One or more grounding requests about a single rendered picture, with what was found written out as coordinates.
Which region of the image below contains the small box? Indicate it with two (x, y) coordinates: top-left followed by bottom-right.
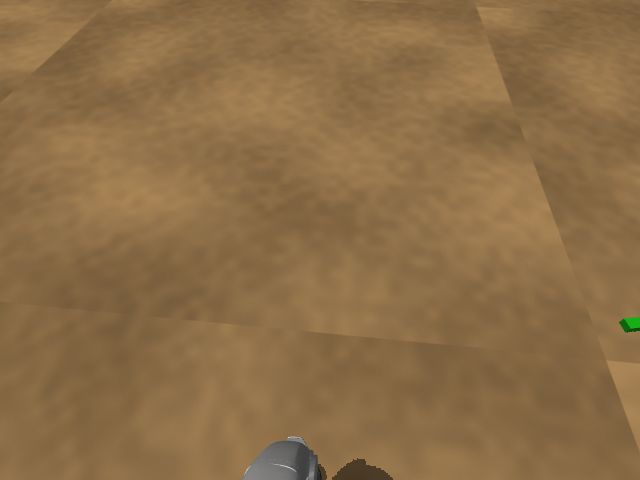
(619, 317), (640, 332)

